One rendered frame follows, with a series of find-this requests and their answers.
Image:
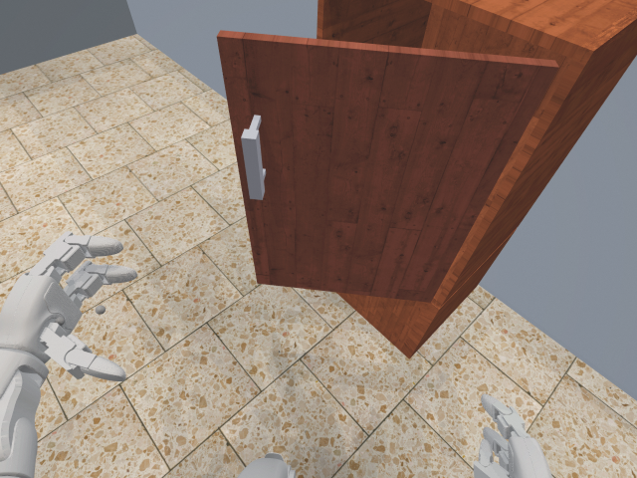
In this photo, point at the cupboard door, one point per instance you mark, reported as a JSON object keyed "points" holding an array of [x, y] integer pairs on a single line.
{"points": [[379, 159]]}

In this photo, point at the handle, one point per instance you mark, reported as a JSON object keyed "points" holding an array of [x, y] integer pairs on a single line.
{"points": [[253, 159]]}

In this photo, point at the left robot shin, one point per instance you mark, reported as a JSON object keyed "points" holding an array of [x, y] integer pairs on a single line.
{"points": [[274, 455]]}

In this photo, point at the left robot hand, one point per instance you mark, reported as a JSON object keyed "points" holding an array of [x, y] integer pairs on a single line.
{"points": [[27, 319]]}

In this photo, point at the left robot thigh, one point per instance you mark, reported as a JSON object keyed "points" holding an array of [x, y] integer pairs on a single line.
{"points": [[268, 468]]}

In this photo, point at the left robot forearm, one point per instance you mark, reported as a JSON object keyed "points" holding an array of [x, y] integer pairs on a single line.
{"points": [[21, 377]]}

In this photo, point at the right robot hand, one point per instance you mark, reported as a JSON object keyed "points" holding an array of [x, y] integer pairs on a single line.
{"points": [[521, 457]]}

